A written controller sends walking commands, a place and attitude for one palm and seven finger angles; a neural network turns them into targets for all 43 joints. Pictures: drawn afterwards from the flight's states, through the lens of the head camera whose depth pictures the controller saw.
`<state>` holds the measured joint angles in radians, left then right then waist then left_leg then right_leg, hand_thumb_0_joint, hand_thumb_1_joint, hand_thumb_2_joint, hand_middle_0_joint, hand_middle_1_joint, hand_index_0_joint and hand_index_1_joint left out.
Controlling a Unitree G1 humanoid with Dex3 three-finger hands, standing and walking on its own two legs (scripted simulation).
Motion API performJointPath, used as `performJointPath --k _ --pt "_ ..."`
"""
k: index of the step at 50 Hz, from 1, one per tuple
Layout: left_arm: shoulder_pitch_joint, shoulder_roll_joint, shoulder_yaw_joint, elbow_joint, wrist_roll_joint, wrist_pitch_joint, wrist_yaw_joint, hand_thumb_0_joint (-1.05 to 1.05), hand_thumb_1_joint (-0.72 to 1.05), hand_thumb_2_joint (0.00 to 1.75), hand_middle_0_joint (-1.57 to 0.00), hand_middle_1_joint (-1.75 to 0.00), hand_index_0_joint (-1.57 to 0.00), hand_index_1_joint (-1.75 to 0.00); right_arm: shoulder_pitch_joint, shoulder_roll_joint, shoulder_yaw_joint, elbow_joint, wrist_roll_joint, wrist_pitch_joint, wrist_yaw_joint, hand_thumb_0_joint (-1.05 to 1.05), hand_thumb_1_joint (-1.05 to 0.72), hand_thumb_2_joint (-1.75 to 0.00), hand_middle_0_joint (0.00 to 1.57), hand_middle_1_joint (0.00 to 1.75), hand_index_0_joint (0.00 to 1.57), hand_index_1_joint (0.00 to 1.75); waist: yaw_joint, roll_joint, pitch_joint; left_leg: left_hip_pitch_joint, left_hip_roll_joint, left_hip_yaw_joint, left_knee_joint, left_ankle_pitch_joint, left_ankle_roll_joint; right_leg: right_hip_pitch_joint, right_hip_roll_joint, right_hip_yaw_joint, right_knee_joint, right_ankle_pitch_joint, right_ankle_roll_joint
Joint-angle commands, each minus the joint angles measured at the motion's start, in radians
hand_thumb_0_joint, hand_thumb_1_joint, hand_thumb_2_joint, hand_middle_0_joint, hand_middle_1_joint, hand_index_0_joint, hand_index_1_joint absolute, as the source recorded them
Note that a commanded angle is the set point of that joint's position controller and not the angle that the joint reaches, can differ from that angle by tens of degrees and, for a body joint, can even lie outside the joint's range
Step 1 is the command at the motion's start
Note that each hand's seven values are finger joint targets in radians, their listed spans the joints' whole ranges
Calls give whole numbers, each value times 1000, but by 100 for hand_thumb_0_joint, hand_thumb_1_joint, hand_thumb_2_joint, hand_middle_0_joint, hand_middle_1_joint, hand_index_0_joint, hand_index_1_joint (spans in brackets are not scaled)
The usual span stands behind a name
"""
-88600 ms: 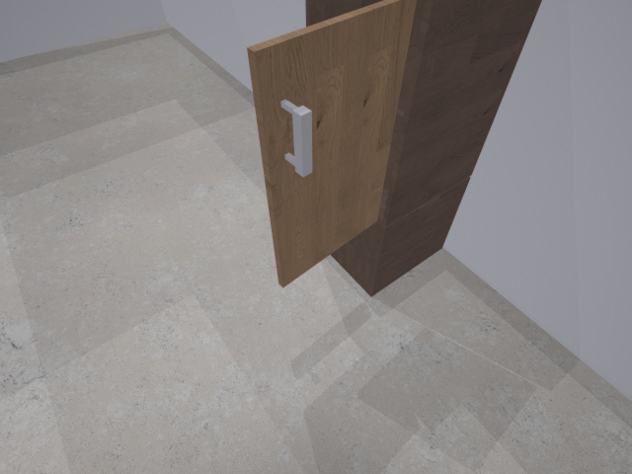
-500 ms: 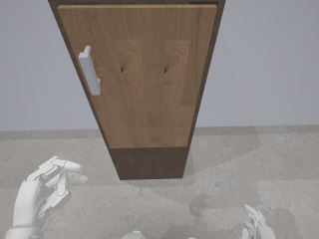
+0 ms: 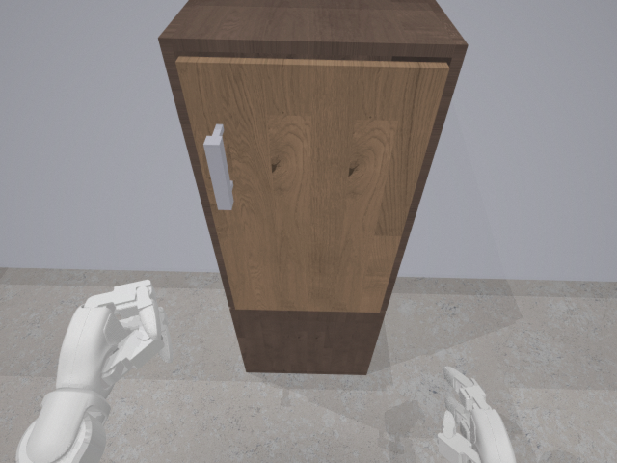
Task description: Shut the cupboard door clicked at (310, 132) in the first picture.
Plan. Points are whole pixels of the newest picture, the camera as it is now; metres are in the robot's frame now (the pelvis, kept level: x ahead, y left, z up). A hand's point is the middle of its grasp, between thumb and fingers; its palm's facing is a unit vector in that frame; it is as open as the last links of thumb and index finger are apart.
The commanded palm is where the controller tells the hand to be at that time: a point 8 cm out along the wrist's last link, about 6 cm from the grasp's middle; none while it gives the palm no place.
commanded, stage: raise the hand and make a fist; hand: left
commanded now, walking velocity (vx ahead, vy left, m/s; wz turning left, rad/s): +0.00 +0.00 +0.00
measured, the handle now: (222, 167) +0.49 +0.19 +0.13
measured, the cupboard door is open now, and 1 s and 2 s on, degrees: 0 0 0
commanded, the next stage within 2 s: bring the fist close to the handle in 0.56 s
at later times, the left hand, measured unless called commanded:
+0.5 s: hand (177, 319) +0.23 +0.17 +0.13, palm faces +0.10 -0.99 -0.04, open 3.1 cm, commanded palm +0.20 +0.21 +0.13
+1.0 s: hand (214, 276) +0.28 +0.14 +0.14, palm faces +0.05 -1.00 -0.04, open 3.1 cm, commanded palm +0.26 +0.19 +0.13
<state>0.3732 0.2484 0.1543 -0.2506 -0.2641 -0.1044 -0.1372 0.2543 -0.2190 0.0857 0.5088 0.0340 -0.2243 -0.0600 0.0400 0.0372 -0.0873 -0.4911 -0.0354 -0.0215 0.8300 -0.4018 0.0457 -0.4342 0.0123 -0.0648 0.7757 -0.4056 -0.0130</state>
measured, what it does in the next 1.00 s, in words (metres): stands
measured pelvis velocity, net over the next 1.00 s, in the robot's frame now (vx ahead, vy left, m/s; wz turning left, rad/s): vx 0.00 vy -0.03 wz -0.01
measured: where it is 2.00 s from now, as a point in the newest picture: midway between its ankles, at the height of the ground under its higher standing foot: outside the picture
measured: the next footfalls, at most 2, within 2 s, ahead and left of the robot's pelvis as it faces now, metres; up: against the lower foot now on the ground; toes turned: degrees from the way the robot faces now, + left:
none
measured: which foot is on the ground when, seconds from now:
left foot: down 0.00-1.00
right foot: down 0.00-1.00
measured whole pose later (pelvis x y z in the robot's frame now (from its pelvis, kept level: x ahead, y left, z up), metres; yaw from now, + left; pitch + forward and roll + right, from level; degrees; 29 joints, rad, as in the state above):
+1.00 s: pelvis +0.00 -0.03 +0.02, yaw -1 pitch +1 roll +0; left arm 0.05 0.23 0.14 -0.02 -0.24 0.00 -0.11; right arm 0.24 -0.24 0.07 0.60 0.04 -0.21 -0.08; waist 0.03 0.04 -0.05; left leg -0.36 -0.02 -0.02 0.68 -0.33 0.01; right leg -0.34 0.03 -0.06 0.67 -0.35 -0.05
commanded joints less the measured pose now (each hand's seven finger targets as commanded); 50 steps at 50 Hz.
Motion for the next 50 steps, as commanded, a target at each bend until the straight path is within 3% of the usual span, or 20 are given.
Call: performJointPath --k 1,3,5,8,10,12,16,23,26,29,33,35,39,42,46,47,48,50 --pt "-173 112 74 -227 -13 -27 4 0 90 90 -130 -150 -130 -150 -74 -133 -65 -136 8 -59 -19 0 -90 -90 20 30 20 30 -17 37 -89 133 43 -74 -208 192 -39 29 12 -11 -124 171 -18" --pt "-198 122 85 -250 -16 -17 3 0 90 90 -130 -150 -130 -150 -78 -133 -66 -130 7 -64 -20 0 -90 -90 20 30 20 30 -10 50 -117 162 41 -70 -215 229 -40 56 10 -10 -132 204 -18" --pt "-195 141 110 -216 -23 5 2 0 90 90 -130 -150 -130 -150 -77 -137 -64 -119 7 -65 -20 0 -90 -90 20 30 20 30 -7 12 -110 159 38 -61 -218 239 -35 80 9 -4 -151 219 -16" --pt "-248 134 102 -217 -25 33 -1 0 90 90 -130 -150 -130 -150 -94 -134 -63 -112 12 -66 -22 0 -90 -90 20 30 20 30 -5 32 -90 173 36 -53 -237 234 -35 87 6 -2 -173 218 -15" --pt "-184 121 109 -151 -30 55 -5 0 90 90 -130 -150 -130 -150 -96 -135 -65 -107 13 -64 -23 0 -90 -90 20 30 20 30 -1 -20 -60 164 35 -50 -240 235 -29 92 7 2 -192 224 -12" --pt "-186 109 101 -160 -32 62 -10 0 90 90 -130 -150 -130 -150 -99 -135 -67 -108 13 -61 -22 0 -90 -90 20 30 20 30 2 -28 -66 168 31 -41 -246 241 -29 108 2 6 -199 235 -10" --pt "-209 131 119 -205 -23 45 6 0 90 90 -130 -150 -130 -150 -105 -132 -70 -113 7 -60 -20 0 -90 -90 20 30 20 30 4 -10 -96 185 24 -27 -240 265 -23 130 -4 20 -204 265 -7" --pt "-238 126 111 -196 -18 -4 13 0 90 90 -130 -150 -130 -150 -108 -129 -72 -103 4 -65 -20 0 -90 -90 20 30 20 30 -4 2 -74 173 17 -12 -229 207 -19 116 -12 54 -232 198 0" --pt "-218 116 100 -169 -19 0 5 0 90 90 -130 -150 -130 -150 -110 -130 -72 -102 5 -65 -22 0 -90 -90 20 30 20 30 -9 -29 -55 153 16 -8 -219 196 -16 117 -21 73 -248 189 8" --pt "-227 119 96 -170 -19 5 0 0 90 90 -130 -150 -130 -150 -114 -128 -70 -102 7 -63 -24 0 -90 -90 20 30 20 30 -10 -21 -45 153 15 -7 -219 176 -17 108 -24 85 -262 152 9" --pt "-234 131 116 -179 -22 -2 4 0 90 90 -130 -150 -130 -150 -118 -127 -72 -102 4 -64 -24 0 -90 -90 20 30 20 30 -4 -39 -66 152 15 -7 -215 186 -17 126 -29 96 -261 170 14" --pt "-305 131 102 -165 -18 -8 10 0 90 90 -130 -150 -130 -150 -117 -130 -70 -90 5 -63 -27 0 -90 -90 20 30 20 30 -24 -29 -37 149 15 -7 -208 169 -14 96 -27 99 -268 138 17" --pt "-445 114 60 -95 -2 -8 19 0 90 90 -130 -150 -130 -150 -119 -133 -67 -71 7 -65 -34 0 -90 -90 20 30 20 30 -35 -16 -30 161 13 -17 -224 127 -13 67 -21 86 -270 69 8" --pt "-514 101 34 -56 7 4 21 0 90 90 -130 -150 -130 -150 -123 -133 -68 -68 9 -66 -38 0 -90 -90 20 30 20 30 -33 -34 -66 178 14 -19 -229 147 -10 85 -21 80 -260 107 7" --pt "-513 114 62 7 18 26 32 0 90 90 -130 -150 -130 -150 -118 -131 -69 -66 7 -54 -30 0 -90 -90 20 30 20 30 -9 -28 -134 194 14 -11 -236 225 -13 144 -21 69 -232 231 2" --pt "-525 109 62 10 18 33 38 0 90 90 -130 -150 -130 -150 -120 -129 -68 -69 6 -51 -27 0 -90 -90 20 30 20 30 -6 -17 -134 197 14 -7 -237 242 -14 147 -22 65 -228 264 2" --pt "-540 118 77 41 17 40 44 0 90 90 -130 -150 -130 -150 -115 -129 -67 -63 6 -44 -26 0 -90 -90 20 30 20 30 -8 -57 -130 189 14 -7 -238 246 -15 155 -21 64 -228 280 6" --pt "-553 143 106 66 23 42 57 0 90 90 -130 -150 -130 -150 -117 -131 -69 -62 3 -30 -21 0 -90 -90 20 30 20 30 2 -43 -126 185 17 -1 -244 258 -17 160 -18 62 -228 288 4"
